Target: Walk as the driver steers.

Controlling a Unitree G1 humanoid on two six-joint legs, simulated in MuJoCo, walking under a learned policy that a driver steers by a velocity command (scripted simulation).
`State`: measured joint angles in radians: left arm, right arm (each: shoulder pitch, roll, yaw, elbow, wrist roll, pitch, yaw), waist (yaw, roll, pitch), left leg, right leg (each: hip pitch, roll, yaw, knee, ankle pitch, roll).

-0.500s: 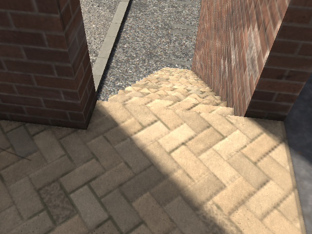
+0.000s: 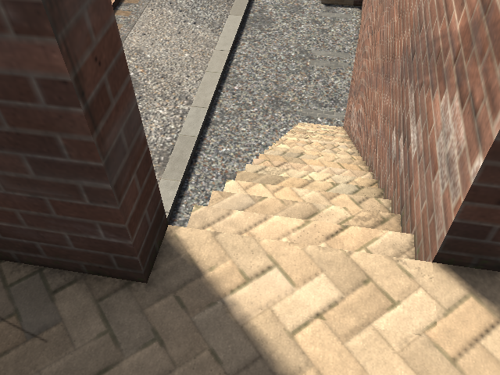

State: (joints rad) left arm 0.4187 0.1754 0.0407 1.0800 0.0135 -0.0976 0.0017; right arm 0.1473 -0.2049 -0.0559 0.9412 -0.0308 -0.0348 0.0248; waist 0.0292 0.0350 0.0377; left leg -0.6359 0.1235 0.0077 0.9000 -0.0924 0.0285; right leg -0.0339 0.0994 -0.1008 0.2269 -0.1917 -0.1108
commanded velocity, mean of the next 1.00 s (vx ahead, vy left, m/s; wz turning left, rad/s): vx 0.50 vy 0.00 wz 0.00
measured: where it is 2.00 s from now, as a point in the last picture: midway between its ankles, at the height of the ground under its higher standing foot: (282, 247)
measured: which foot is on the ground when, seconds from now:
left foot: up 0.00-0.22, down 0.24-0.78, up 0.80-1.00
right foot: down 0.00-0.26, up 0.28-0.76, down 0.78-1.00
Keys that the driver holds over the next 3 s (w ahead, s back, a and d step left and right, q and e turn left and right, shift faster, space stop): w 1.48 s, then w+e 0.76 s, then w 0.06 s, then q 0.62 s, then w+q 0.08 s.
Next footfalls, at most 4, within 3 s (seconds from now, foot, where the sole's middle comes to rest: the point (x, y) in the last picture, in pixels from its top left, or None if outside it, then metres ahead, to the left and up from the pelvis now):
0.24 left None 0.32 0.12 -0.78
0.78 right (299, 342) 0.59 -0.07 -0.78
1.34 left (246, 270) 0.81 0.09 -0.78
2.06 right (307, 247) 1.03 -0.12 -0.98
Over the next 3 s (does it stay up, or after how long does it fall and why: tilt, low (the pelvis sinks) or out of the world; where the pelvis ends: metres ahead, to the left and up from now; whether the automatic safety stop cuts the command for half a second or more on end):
stays up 1.20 -0.10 -0.41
